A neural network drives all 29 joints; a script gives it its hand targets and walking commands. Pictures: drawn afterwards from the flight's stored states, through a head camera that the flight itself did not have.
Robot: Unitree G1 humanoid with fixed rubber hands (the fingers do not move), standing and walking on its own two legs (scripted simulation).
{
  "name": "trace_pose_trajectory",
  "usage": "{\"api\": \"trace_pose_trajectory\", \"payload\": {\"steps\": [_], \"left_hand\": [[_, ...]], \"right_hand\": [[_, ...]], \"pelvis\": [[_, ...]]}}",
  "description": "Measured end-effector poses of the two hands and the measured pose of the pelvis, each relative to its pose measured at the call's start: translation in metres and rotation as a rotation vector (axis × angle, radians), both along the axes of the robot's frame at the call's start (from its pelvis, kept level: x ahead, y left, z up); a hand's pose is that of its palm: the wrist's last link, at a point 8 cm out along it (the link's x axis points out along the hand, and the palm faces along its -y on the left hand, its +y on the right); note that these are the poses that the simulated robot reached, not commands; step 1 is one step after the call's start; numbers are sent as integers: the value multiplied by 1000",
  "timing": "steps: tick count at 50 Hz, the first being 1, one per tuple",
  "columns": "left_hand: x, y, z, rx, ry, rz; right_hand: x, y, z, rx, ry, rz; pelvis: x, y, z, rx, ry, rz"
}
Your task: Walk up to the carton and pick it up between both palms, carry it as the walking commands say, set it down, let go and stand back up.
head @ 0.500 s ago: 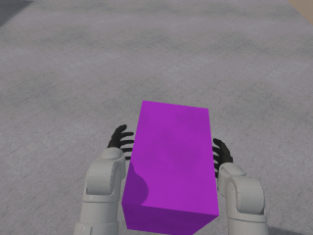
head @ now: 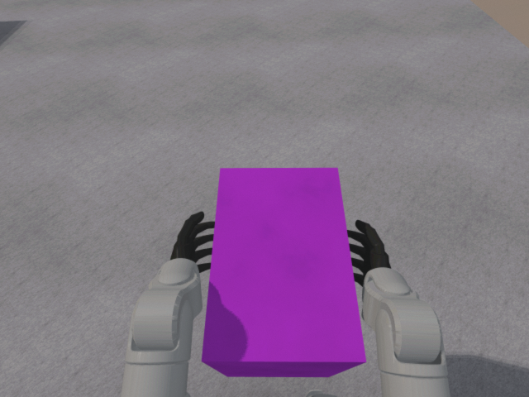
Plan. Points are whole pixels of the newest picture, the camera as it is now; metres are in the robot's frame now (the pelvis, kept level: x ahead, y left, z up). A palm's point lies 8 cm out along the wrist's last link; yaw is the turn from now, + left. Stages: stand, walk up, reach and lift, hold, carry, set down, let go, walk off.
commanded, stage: carry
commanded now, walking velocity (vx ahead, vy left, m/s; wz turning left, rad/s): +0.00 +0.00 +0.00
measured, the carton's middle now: (278, 280) +0.31 -0.02 +0.00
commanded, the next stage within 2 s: none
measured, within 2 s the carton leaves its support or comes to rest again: neither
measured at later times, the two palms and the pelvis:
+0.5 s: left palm (159, 189) +0.45 +0.16 +0.08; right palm (313, 178) +0.46 -0.10 +0.07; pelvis +0.17 +0.01 +0.03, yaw +3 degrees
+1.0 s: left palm (179, 166) +0.55 +0.15 +0.03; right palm (311, 165) +0.55 -0.11 +0.01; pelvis +0.28 +0.01 +0.00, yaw +3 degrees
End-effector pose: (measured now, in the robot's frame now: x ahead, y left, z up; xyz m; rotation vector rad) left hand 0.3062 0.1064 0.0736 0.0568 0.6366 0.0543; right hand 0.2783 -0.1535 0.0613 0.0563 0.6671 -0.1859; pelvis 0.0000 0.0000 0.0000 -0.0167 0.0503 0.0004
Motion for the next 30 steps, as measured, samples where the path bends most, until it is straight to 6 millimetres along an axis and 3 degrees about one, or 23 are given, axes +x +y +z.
{"api": "trace_pose_trajectory", "payload": {"steps": [3, 13, 20, 30], "left_hand": [[30, 7, -10, 39, 51, 23], [76, 54, -17, -39, 61, 198], [120, 65, 6, -21, 22, 213], [169, 46, 0, 8, 71, 111]], "right_hand": [[39, 7, -11, -8, 58, 51], [133, 54, 1, -67, 68, 207], [172, 64, 10, -32, 28, 212], [198, 44, 2, -46, 77, 140]], "pelvis": [[32, -4, 4, 3, -12, 43], [106, -3, 18, 30, 9, 63], [145, 7, 20, 35, 47, 61], [190, 11, 27, 46, 48, 49]]}}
